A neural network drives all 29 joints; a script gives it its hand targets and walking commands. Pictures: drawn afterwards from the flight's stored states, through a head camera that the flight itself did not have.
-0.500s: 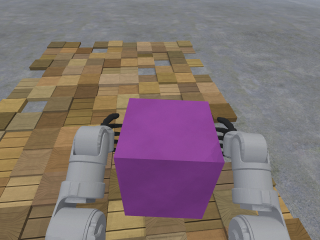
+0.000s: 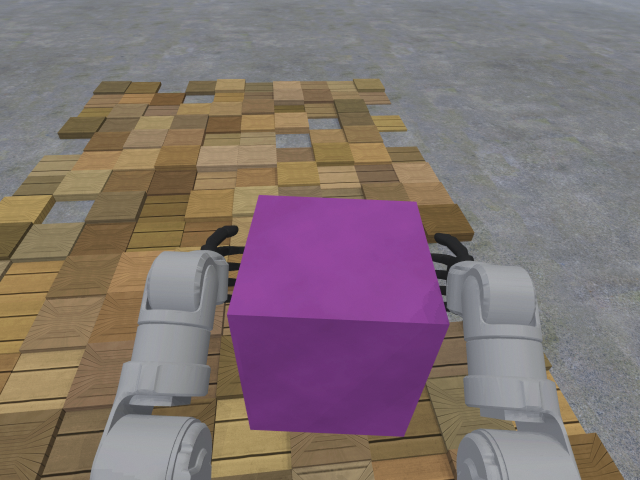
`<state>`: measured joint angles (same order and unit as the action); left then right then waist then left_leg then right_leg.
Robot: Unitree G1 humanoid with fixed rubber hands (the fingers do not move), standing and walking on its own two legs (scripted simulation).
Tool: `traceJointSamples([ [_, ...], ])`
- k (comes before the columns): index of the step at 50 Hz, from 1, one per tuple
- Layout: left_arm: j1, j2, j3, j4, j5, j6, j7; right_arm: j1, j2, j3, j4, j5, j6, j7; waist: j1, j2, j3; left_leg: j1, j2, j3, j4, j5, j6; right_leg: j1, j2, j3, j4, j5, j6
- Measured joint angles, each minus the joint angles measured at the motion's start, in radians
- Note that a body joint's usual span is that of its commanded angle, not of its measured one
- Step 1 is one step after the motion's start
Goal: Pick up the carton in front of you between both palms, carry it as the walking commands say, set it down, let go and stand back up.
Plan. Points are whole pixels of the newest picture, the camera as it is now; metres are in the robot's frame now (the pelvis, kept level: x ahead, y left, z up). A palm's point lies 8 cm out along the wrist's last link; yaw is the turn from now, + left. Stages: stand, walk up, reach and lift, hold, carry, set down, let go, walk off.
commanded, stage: carry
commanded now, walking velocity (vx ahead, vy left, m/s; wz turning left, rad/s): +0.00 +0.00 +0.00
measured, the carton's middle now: (332, 317) +0.35 +0.00 +0.05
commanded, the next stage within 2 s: none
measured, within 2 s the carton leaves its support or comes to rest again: neither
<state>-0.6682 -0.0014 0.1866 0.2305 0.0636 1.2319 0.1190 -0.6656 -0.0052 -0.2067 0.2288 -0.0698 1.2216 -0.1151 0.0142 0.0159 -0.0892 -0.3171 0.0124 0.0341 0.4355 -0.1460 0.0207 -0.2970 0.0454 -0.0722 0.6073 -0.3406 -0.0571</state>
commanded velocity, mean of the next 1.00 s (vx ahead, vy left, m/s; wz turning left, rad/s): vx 0.08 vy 0.00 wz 0.00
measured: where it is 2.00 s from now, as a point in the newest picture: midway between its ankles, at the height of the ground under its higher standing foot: (340, 458)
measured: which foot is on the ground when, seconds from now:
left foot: down 0.00-1.00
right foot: down 0.00-1.00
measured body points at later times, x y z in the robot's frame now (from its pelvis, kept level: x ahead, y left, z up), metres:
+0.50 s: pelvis +0.00 +0.00 +0.00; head -0.02 +0.00 +0.45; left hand +0.35 +0.15 +0.12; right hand +0.36 -0.15 +0.12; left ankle +0.05 +0.11 -0.74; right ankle -0.01 -0.08 -0.72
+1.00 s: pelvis +0.01 +0.00 +0.00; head -0.01 +0.00 +0.45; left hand +0.36 +0.15 +0.13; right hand +0.37 -0.15 +0.13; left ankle +0.05 +0.11 -0.74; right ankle -0.01 -0.08 -0.72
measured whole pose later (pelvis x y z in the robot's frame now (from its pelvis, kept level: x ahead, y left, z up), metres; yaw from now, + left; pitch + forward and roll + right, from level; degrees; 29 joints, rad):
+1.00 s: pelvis +0.01 +0.00 +0.00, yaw +0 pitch +2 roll -1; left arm -0.67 0.00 0.17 0.18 0.05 1.26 0.13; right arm -0.66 -0.02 -0.20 0.18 -0.05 1.25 -0.12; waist 0.02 0.01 -0.10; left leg -0.33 0.03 0.04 0.51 -0.27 0.03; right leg -0.28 0.04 -0.10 0.61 -0.40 -0.07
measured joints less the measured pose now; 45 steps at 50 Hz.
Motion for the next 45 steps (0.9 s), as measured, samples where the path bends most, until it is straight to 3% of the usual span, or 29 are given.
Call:
traceJointSamples([
  [45,-0.001,0.001,-0.001,-0.004,-0.001,0.0,0.0,0.0,0.0,0.001,-0.006,0.001,0.002,-0.002,0.001,0.0,0.005,-0.001,0.008,0.006,0.001,0.001,-0.005,-0.002,-0.004,-0.012,0.002,0.0,-0.003],
])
